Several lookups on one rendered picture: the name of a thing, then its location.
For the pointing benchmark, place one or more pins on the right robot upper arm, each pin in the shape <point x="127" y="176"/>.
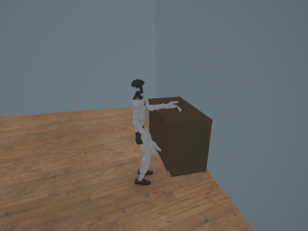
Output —
<point x="136" y="111"/>

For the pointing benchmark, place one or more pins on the robot left forearm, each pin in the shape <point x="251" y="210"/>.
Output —
<point x="161" y="106"/>

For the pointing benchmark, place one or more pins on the robot right hand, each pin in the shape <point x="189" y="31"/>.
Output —
<point x="151" y="144"/>

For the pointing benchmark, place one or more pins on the right robot shin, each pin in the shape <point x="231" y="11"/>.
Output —
<point x="143" y="169"/>

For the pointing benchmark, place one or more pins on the left robot upper arm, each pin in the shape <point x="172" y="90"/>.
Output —
<point x="149" y="107"/>

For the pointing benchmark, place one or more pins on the robot right forearm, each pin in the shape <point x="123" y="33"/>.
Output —
<point x="142" y="131"/>

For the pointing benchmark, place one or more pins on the counter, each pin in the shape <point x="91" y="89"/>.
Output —
<point x="183" y="136"/>

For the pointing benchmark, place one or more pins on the robot torso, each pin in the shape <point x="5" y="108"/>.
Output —
<point x="142" y="115"/>

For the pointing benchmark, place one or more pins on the robot left hand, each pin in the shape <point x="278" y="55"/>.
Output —
<point x="171" y="104"/>

